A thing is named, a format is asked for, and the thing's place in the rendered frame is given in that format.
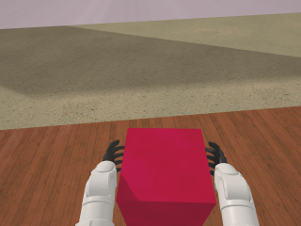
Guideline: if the right robot forearm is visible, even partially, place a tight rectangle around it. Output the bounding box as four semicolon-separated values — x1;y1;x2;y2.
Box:
214;163;260;226

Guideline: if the left robot forearm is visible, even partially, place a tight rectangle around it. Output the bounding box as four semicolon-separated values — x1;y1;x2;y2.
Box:
75;160;118;226

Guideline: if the left robot hand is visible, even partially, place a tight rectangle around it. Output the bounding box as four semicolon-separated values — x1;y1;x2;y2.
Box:
103;139;125;172

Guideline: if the right robot hand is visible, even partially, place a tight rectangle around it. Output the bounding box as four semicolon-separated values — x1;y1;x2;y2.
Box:
205;141;228;176

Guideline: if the carton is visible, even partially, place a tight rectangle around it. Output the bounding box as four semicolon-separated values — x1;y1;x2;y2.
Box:
116;128;216;226

